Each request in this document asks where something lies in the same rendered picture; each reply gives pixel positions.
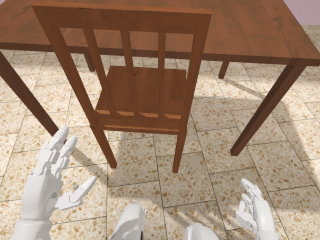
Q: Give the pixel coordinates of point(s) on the left robot thigh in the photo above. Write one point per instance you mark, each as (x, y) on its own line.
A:
(131, 223)

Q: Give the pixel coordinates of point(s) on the robot left forearm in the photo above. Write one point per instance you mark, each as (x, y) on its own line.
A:
(32, 230)

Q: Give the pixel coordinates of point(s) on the chair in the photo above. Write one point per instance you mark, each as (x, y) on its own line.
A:
(133, 99)

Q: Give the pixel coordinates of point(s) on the table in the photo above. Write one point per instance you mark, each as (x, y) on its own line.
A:
(243, 31)

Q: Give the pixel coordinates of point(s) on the robot right forearm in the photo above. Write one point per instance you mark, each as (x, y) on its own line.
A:
(267, 235)

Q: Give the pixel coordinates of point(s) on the right robot hand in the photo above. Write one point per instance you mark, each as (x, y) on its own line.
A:
(260, 216)

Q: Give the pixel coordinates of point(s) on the left robot hand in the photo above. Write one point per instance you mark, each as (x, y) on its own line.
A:
(37, 203)

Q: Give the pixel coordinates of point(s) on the robot thigh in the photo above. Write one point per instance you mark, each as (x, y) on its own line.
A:
(131, 223)
(199, 232)

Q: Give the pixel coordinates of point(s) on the right robot thigh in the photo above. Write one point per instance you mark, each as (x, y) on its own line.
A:
(199, 232)

